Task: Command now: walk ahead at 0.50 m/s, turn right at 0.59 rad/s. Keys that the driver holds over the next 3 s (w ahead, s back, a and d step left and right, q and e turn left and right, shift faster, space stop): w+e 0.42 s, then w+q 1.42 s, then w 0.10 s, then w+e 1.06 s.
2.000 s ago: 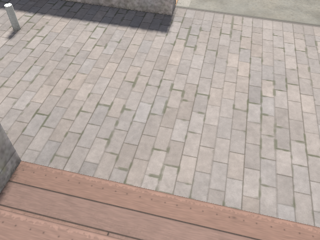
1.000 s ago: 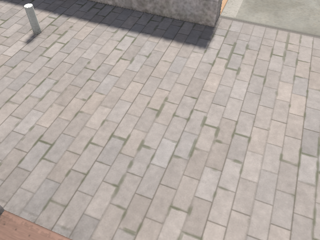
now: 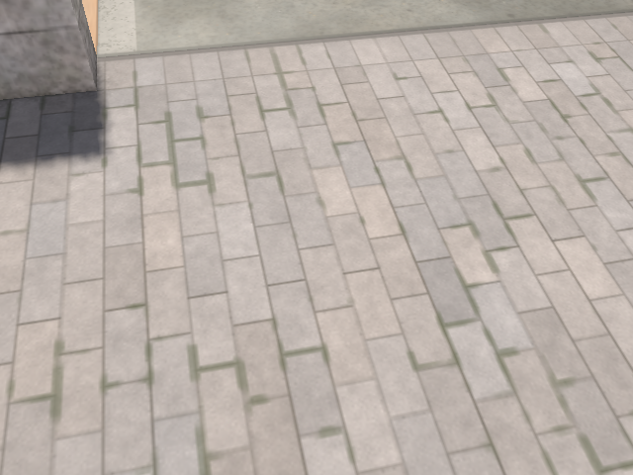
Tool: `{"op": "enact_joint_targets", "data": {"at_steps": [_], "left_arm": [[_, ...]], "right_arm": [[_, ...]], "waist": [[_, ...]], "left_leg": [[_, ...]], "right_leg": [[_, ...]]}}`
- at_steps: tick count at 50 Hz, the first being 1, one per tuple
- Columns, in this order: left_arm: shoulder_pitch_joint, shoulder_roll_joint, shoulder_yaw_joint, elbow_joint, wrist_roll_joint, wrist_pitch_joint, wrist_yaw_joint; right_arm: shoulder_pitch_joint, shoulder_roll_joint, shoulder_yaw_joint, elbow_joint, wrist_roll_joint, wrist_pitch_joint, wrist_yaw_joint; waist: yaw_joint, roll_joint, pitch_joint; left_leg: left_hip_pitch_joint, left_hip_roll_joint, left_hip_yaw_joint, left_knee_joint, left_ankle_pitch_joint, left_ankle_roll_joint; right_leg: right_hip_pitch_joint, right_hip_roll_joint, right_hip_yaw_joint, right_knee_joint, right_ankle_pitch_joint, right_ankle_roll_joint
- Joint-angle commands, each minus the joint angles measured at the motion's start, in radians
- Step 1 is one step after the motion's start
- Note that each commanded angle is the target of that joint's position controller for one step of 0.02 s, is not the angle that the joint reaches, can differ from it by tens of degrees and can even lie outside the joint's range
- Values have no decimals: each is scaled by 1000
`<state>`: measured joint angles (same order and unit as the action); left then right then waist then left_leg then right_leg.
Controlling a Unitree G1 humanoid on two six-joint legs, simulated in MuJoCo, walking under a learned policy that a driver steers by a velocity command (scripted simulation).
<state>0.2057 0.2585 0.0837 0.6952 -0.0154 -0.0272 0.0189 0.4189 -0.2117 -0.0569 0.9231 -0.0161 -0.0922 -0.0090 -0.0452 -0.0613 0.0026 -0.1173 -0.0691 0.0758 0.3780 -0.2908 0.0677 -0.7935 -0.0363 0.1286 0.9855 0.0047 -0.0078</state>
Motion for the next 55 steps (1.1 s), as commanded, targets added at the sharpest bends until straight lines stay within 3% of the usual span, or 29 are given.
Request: {"op": "enact_joint_targets", "data": {"at_steps": [1,4,7,10,11,12,13,14,15,16,17,18,21,24,26,29,32,34,35,36,37,38,39,40,41,43,46,49,55], "left_arm": [[-85,-24,-15,-104,-1,-13,-28],[-196,-21,-17,-149,-8,-10,-52],[-285,-16,-21,-199,-13,-15,-75],[-250,13,-11,-210,-1,-17,-84],[-140,49,6,-187,-2,-15,-82],[59,119,39,-140,-4,-15,-69],[190,223,60,-102,-5,-8,-45],[185,267,60,-122,0,-20,-46],[207,191,46,-108,13,-17,-36],[124,153,32,-111,8,-19,-33],[44,137,24,-124,1,-23,-37],[-12,118,18,-135,2,-27,-36],[-37,116,15,-123,8,-34,-29],[10,118,13,-74,6,-33,-13],[73,125,12,-39,3,-34,-15],[123,152,13,-8,0,-44,-25],[152,165,16,22,0,-48,-28],[130,175,20,28,1,-43,-23],[105,174,18,22,1,-39,-20],[95,153,9,8,12,-38,-14],[182,102,-11,-19,26,-52,-13],[205,83,-23,-13,25,-69,-20],[138,152,-9,-32,2,-82,-29],[45,153,-11,-56,-9,-89,-32],[-7,143,-12,-72,7,-93,-28],[-1,136,-3,-82,32,-87,-19],[5,113,-6,-75,36,-71,-8],[-94,92,-14,-94,35,-67,-2],[-294,80,-22,-132,18,-90,-29]], "right_arm": [[-60,-147,-23,-68,18,-11,-17],[4,-154,-22,-38,19,0,-18],[34,-180,-31,-37,18,25,-21],[7,-229,-43,-65,25,39,-34],[-8,-245,-48,-76,29,41,-38],[-58,-248,-48,-98,36,33,-35],[-58,-173,-26,-144,-8,7,-26],[2,-123,4,-185,-1,-35,7],[-103,-211,-24,-203,28,-64,21],[-168,-204,-22,-236,45,-65,22],[-181,-185,-23,-232,27,-56,13],[-169,-193,-32,-228,9,-40,6],[-164,-157,-29,-245,-4,-7,0],[-254,-103,-1,-257,-4,-5,6],[-335,-91,9,-266,9,-8,16],[-406,-130,5,-288,31,-7,27],[-448,-156,1,-324,31,-8,40],[-388,-175,-6,-321,30,-10,47],[-294,-194,-19,-296,27,-10,47],[-151,-238,-39,-262,22,-10,44],[-32,-332,-60,-260,12,-11,42],[18,-305,-59,-239,37,-2,48],[-17,-248,-40,-253,43,3,46],[-78,-223,-33,-273,32,9,42],[-121,-213,-28,-282,22,14,42],[-157,-191,-19,-297,18,14,38],[-145,-201,-23,-286,25,13,27],[-103,-227,-34,-262,32,20,8],[1,-223,-35,-214,45,44,-12]], "waist": [[11,128,7],[-24,103,52],[-40,100,74],[14,161,3],[76,181,-55],[189,160,-144],[187,-41,-254],[134,-195,-413],[186,-49,-341],[140,1,-196],[79,110,-108],[42,108,-71],[-3,46,-47],[40,19,-36],[91,-2,-38],[130,-16,-22],[133,-24,14],[91,-37,-1],[38,-24,-57],[-23,21,-160],[-22,199,-305],[-36,364,-369],[-49,249,-266],[-47,158,-152],[-24,80,-64],[28,103,-44],[44,132,-42],[19,131,-23],[-48,155,-8]], "left_leg": [[10,280,-121,-142,605,27],[101,289,-81,-134,587,-3],[217,325,-55,-76,708,5],[206,314,11,100,1188,6],[161,312,17,245,1286,12],[4,278,47,478,1175,-11],[-344,170,59,839,342,-46],[-673,17,-132,1100,-308,-68],[-780,83,-218,1085,-222,-54],[-767,116,-196,989,-122,-52],[-706,149,-178,893,-77,-67],[-633,170,-168,825,-51,-87],[-510,175,-132,711,-2,-132],[-463,165,-93,475,213,-141],[-411,142,-85,334,370,-123],[-426,132,-99,240,403,-86],[-499,124,-109,195,259,-28],[-427,96,-86,165,176,13],[-286,56,-52,129,198,38],[-57,88,-110,146,287,79],[315,296,-472,136,292,221],[471,406,-834,-26,89,318],[420,393,-819,-66,-78,268],[291,356,-702,-78,-58,232],[159,318,-614,-97,50,215],[43,257,-525,-125,233,198],[-19,220,-449,-142,372,205],[-51,187,-404,-138,421,180],[-7,166,-458,-86,338,128]], "right_leg": [[50,7,-26,-179,150,-21],[24,15,-61,-260,134,-34],[-26,25,-123,-289,-26,-53],[200,111,-247,-325,-218,-96],[364,136,-248,-363,-223,-125],[671,120,-179,-482,-83,-179],[1037,-114,168,-453,135,-269],[1293,-327,689,-570,19,-487],[1234,-274,582,-619,-81,-428],[1062,-225,438,-649,-54,-374],[888,-175,350,-678,19,-333],[763,-143,293,-703,84,-316],[544,-89,203,-739,187,-308],[492,-42,75,-739,212,-258],[505,-35,47,-728,133,-224],[604,-100,89,-722,16,-216],[746,-173,118,-681,57,-201],[796,-178,89,-617,232,-170],[789,-140,37,-516,403,-146],[709,-87,-23,-319,442,-109],[385,36,-99,42,111,-32],[134,131,-54,257,-523,11],[19,69,16,327,-510,-1],[1,30,-3,306,-433,-9],[14,1,-23,229,-378,-10],[111,-33,-28,113,-311,5],[135,-25,-52,11,-265,47],[134,-6,-55,-158,-111,75],[205,57,-44,-424,50,62]]}}
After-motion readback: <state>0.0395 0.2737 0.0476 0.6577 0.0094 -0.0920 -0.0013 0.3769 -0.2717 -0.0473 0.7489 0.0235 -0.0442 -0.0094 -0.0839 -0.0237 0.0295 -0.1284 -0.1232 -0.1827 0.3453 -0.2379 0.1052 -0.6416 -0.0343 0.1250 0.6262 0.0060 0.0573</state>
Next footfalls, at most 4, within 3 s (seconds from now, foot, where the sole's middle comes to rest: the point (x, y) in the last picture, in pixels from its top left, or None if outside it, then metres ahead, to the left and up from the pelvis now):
0.24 right None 0.27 -0.12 -0.78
0.72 left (294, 434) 0.59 0.02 -0.78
1.26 right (373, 325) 0.85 -0.18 -0.78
1.76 left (238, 263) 1.05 0.16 -0.78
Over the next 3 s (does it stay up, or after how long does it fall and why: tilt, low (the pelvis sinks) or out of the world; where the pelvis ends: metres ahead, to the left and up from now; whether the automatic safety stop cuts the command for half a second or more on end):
stays up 1.59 0.25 0.00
